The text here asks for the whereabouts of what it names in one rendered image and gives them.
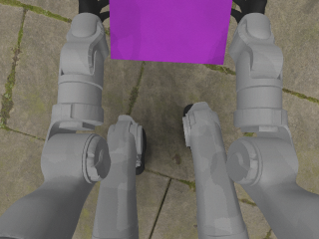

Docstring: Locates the carton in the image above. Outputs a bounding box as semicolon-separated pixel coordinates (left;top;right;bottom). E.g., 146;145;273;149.
109;0;233;65

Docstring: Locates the robot right upper arm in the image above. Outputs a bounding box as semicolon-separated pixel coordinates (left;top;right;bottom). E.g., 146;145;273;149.
225;136;319;239

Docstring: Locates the left robot hand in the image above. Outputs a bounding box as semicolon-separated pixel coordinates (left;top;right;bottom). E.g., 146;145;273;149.
78;0;110;23

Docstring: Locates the robot left forearm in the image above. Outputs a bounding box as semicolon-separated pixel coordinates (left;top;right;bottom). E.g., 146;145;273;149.
40;12;110;172

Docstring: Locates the left robot foot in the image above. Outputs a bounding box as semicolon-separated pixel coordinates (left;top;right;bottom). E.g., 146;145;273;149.
136;129;147;175

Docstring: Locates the robot right forearm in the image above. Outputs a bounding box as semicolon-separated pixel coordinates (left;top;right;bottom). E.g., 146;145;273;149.
228;12;299;163

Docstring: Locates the right robot hand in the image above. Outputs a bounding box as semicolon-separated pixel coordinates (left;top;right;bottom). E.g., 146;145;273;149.
230;0;267;24

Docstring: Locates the left robot shin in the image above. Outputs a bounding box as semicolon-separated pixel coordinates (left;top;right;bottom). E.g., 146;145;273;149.
107;115;142;166

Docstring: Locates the robot left upper arm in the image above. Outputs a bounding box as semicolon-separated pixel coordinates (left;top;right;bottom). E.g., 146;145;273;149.
0;133;112;239

